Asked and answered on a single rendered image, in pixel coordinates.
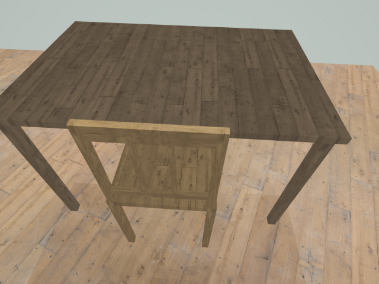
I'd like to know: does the chair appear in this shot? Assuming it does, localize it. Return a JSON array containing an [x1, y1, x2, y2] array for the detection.
[[66, 119, 230, 247]]

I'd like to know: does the table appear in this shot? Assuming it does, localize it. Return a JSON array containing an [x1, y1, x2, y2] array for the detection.
[[0, 21, 352, 225]]

